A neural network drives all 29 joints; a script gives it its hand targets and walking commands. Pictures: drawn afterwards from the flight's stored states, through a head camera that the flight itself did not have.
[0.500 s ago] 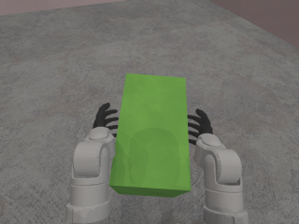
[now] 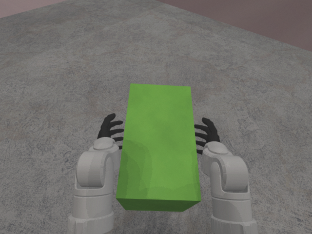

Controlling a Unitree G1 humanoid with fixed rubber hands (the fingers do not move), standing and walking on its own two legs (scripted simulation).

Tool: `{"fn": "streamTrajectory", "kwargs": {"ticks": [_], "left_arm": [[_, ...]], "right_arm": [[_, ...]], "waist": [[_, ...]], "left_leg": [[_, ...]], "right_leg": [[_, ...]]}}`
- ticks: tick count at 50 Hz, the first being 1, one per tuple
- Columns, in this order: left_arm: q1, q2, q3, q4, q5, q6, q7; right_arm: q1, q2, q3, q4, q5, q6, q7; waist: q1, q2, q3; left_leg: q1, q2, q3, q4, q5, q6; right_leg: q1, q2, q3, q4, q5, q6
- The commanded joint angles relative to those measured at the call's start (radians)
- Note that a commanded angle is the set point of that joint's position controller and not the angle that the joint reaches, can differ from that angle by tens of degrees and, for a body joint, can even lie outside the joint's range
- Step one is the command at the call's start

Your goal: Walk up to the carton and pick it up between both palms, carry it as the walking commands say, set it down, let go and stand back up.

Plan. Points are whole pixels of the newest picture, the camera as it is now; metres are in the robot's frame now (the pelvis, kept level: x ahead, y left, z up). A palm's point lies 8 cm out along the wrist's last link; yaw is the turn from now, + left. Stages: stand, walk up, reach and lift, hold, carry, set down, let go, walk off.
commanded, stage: carry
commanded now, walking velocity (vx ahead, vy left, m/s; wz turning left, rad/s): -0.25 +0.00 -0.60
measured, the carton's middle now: (157, 149) +0.35 +0.01 +0.01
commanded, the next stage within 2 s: none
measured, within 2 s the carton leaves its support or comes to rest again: neither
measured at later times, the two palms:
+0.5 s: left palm (104, 226) +0.14 +0.09 +0.13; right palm out of the picture +0.09 -0.15 +0.15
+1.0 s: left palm out of the picture -0.03 +0.00 +0.13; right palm out of the picture -0.13 -0.22 +0.11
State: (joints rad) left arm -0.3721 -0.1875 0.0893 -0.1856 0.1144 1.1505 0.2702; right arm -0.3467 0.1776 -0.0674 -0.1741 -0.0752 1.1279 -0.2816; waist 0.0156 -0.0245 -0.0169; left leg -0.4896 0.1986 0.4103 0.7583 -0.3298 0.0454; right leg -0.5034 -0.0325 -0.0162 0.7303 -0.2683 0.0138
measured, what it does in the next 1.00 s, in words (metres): walks backwards, turning right: left foot, then right foot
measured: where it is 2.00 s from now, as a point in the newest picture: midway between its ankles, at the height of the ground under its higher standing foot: outside the picture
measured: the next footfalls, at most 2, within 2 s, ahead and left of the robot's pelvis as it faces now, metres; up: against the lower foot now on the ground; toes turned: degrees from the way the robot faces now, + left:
left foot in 0.36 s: -0.17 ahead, +0.07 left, +0.00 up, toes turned +2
right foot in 0.80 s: -0.26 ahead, -0.15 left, +0.00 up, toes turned -25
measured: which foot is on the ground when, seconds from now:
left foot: up 0.00-0.34, down 0.36-0.78, up 0.80-1.00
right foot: down 0.00-0.34, up 0.36-0.78, down 0.80-1.00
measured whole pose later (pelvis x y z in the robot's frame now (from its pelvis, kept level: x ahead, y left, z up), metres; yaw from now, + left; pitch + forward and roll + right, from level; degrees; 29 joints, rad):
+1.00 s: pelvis -0.36 +0.01 +0.02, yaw -23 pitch +0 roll +2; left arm -0.35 -0.18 0.06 -0.16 0.11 1.15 0.27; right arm -0.29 0.16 -0.05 -0.22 -0.04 1.14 -0.29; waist 0.01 0.00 -0.03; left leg -0.48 0.05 0.10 0.96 -0.45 0.01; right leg -0.46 -0.05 -0.03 0.59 -0.13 -0.02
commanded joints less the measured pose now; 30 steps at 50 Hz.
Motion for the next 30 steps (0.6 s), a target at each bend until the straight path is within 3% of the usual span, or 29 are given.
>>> {"fn": "streamTrajectory", "kwargs": {"ticks": [1, 2, 4, 6, 7, 8, 9, 10, 11, 12, 14, 15, 16, 17, 18, 19, 20, 21, 22, 23, 24, 25, 26, 27, 28, 30], "left_arm": [[-0.233, -1.053, -0.463, -0.12, -0.339, -0.04, -0.219], [-0.233, -1.055, -0.452, -0.129, -0.334, -0.04, -0.222], [-0.294, -1.068, -0.451, -0.189, -0.344, -0.061, -0.226], [-0.222, -1.049, -0.426, -0.122, -0.32, -0.053, -0.22], [-0.173, -1.034, -0.416, -0.084, -0.306, -0.044, -0.219], [-0.136, -1.018, -0.404, -0.059, -0.301, -0.04, -0.223], [-0.141, -1.013, -0.415, -0.05, -0.297, -0.03, -0.219], [-0.177, -1.012, -0.423, -0.093, -0.319, -0.035, -0.223], [-0.156, -1.005, -0.423, -0.059, -0.307, -0.029, -0.221], [-0.186, -0.997, -0.432, -0.079, -0.324, -0.029, -0.222], [-0.171, -0.986, -0.425, -0.057, -0.312, -0.015, -0.217], [-0.222, -0.985, -0.447, -0.1, -0.329, -0.021, -0.214], [-0.237, -1.003, -0.474, -0.09, -0.34, -0.016, -0.213], [-0.224, -1.02, -0.481, -0.08, -0.345, -0.013, -0.213], [-0.196, -1.036, -0.472, -0.071, -0.329, -0.015, -0.21], [-0.261, -1.032, -0.501, -0.112, -0.335, -0.021, -0.208], [-0.3, -1.052, -0.498, -0.112, -0.333, -0.016, -0.211], [-0.284, -1.036, -0.485, -0.114, -0.318, -0.02, -0.208], [-0.311, -1.033, -0.483, -0.13, -0.317, -0.025, -0.204], [-0.328, -1.034, -0.492, -0.132, -0.316, -0.02, -0.199], [-0.284, -1.023, -0.491, -0.112, -0.315, -0.02, -0.197], [-0.282, -1.016, -0.504, -0.089, -0.322, -0.007, -0.196], [-0.291, -0.996, -0.513, -0.081, -0.324, 0.002, -0.187], [-0.27, -0.995, -0.517, -0.065, -0.322, 0.005, -0.182], [-0.256, -0.976, -0.509, -0.052, -0.31, 0.01, -0.177], [-0.304, -1.019, -0.546, -0.107, -0.344, -0.004, -0.187]], "right_arm": [[-0.392, 1.067, 0.571, -0.237, 0.348, -0.044, 0.195], [-0.392, 1.089, 0.581, -0.219, 0.359, -0.041, 0.195], [-0.476, 1.088, 0.594, -0.306, 0.38, -0.063, 0.196], [-0.416, 1.072, 0.577, -0.263, 0.356, -0.05, 0.187], [-0.383, 1.061, 0.569, -0.242, 0.348, -0.045, 0.18], [-0.409, 1.041, 0.583, -0.272, 0.345, -0.04, 0.176], [-0.372, 1.052, 0.577, -0.226, 0.325, -0.026, 0.172], [-0.4, 1.047, 0.576, -0.257, 0.328, -0.027, 0.169], [-0.384, 1.032, 0.581, -0.246, 0.319, -0.02, 0.169], [-0.393, 1.02, 0.561, -0.249, 0.312, -0.023, 0.166], [-0.347, 1.027, 0.533, -0.192, 0.305, -0.01, 0.167], [-0.342, 1.047, 0.529, -0.191, 0.307, -0.014, 0.169], [-0.351, 1.058, 0.512, -0.188, 0.31, -0.021, 0.173], [-0.363, 1.055, 0.5, -0.211, 0.304, -0.026, 0.174], [-0.353, 1.055, 0.51, -0.213, 0.307, -0.027, 0.186], [-0.368, 1.032, 0.497, -0.232, 0.31, -0.035, 0.194], [-0.391, 1.068, 0.514, -0.211, 0.309, -0.028, 0.197], [-0.383, 1.066, 0.521, -0.203, 0.312, -0.023, 0.202], [-0.4, 1.049, 0.518, -0.206, 0.313, -0.019, 0.207], [-0.372, 1.068, 0.509, -0.158, 0.316, -0.007, 0.211], [-0.359, 1.025, 0.489, -0.184, 0.309, -0.008, 0.207], [-0.287, 1.005, 0.445, -0.129, 0.281, -0.001, 0.202], [-0.235, 0.999, 0.414, -0.069, 0.263, 0.007, 0.194], [-0.223, 0.988, 0.4, -0.077, 0.257, 0.005, 0.195], [-0.219, 0.977, 0.397, -0.064, 0.255, 0.008, 0.193], [-0.249, 1.001, 0.408, -0.114, 0.265, -0.011, 0.204]], "waist": [[-0.016, -0.22, -0.443], [-0.019, -0.143, -0.438], [-0.015, -0.127, -0.447], [-0.011, -0.21, -0.444], [-0.008, -0.197, -0.448], [-0.005, -0.237, -0.442], [0.002, -0.251, -0.444], [0.003, -0.274, -0.446], [0.002, -0.331, -0.425], [0.001, -0.342, -0.432], [-0.003, -0.343, -0.423], [-0.011, -0.343, -0.432], [-0.017, -0.144, -0.404], [-0.021, 0.185, -0.358], [0.0, 0.284, -0.296], [0.001, 0.245, -0.239], [0.006, 0.168, -0.207], [0.013, 0.121, -0.199], [0.013, 0.119, -0.197], [0.015, 0.162, -0.193], [0.007, 0.165, -0.213], [0.006, 0.246, -0.211], [0.006, 0.302, -0.233], [0.006, 0.311, -0.278], [0.001, 0.344, -0.296], [-0.011, 0.32, -0.39]], "left_leg": [[-0.118, -0.12, -0.384, 0.404, -0.3, -0.109], [-0.113, -0.137, -0.394, 0.463, -0.22, -0.094], [-0.084, -0.174, -0.373, 0.458, -0.136, -0.088], [-0.059, -0.183, -0.382, 0.411, -0.126, -0.097], [-0.048, -0.206, -0.369, 0.358, -0.135, -0.1], [-0.013, -0.223, -0.363, 0.321, -0.166, -0.098], [0.008, -0.239, -0.351, 0.268, -0.177, -0.095], [0.079, -0.261, -0.333, 0.193, -0.186, -0.092], [0.158, -0.284, -0.303, 0.075, -0.193, -0.084], [0.253, -0.311, -0.28, -0.039, -0.175, -0.075], [0.496, -0.348, -0.196, -0.298, -0.219, -0.044], [0.627, -0.318, -0.171, -0.464, -0.184, -0.039], [0.687, -0.167, -0.299, -0.53, -0.114, -0.034], [0.597, 0.104, -0.519, -0.482, 0.111, 0.046], [0.446, 0.319, -0.607, -0.422, 0.452, 0.107], [0.377, 0.348, -0.518, -0.379, 0.589, 0.138], [0.33, 0.272, -0.416, -0.333, 0.644, 0.122], [0.339, 0.207, -0.352, -0.29, 0.758, 0.092], [0.386, 0.183, -0.284, -0.263, 0.781, 0.082], [0.403, 0.138, -0.231, -0.233, 0.803, 0.052], [0.487, 0.12, -0.222, -0.201, 0.887, 0.034], [0.501, 0.102, -0.221, -0.181, 0.922, 0.024], [0.55, 0.092, -0.214, -0.145, 1.048, 0.02], [0.551, 0.087, -0.205, -0.131, 1.061, 0.018], [0.543, 0.081, -0.192, -0.128, 0.995, 0.019], [0.538, 0.102, -0.204, -0.113, 0.963, 0.024]], "right_leg": [[0.308, -0.257, 0.457, -0.284, 0.645, -0.125], [0.286, -0.237, 0.402, -0.308, 0.536, -0.103], [0.246, -0.187, 0.356, -0.347, 0.276, -0.061], [0.234, -0.182, 0.361, -0.379, 0.234, -0.052], [0.269, -0.176, 0.359, -0.386, 0.273, -0.05], [0.262, -0.168, 0.399, -0.423, 0.255, -0.038], [0.275, -0.172, 0.402, -0.434, 0.286, -0.043], [0.238, -0.159, 0.412, -0.486, 0.209, -0.018], [0.21, -0.135, 0.367, -0.515, 0.208, 0.011], [0.191, -0.108, 0.337, -0.546, 0.208, 0.04], [0.113, -0.038, 0.254, -0.649, 0.115, 0.167], [0.087, -0.001, 0.206, -0.615, 0.143, 0.199], [0.019, 0.035, 0.136, -0.43, 0.058, 0.189], [-0.05, 0.082, 0.069, -0.012, -0.128, 0.127], [-0.156, 0.102, -0.001, 0.343, -0.294, 0.093], [-0.235, -0.004, -0.002, 0.506, -0.251, 0.075], [-0.246, -0.032, 0.009, 0.613, -0.173, 0.057], [-0.239, -0.006, 0.005, 0.68, -0.15, 0.046], [-0.256, 0.0, -0.022, 0.683, -0.157, 0.047], [-0.241, 0.009, -0.063, 0.632, -0.119, 0.055], [-0.27, 0.018, -0.098, 0.58, -0.091, 0.06], [-0.246, 0.026, -0.112, 0.528, -0.102, 0.062], [-0.23, 0.04, -0.153, 0.435, -0.102, 0.062], [-0.175, 0.047, -0.166, 0.372, -0.107, 0.055], [-0.134, 0.048, -0.17, 0.311, -0.106, 0.057], [-0.065, 0.048, -0.182, 0.215, -0.118, 0.04]]}}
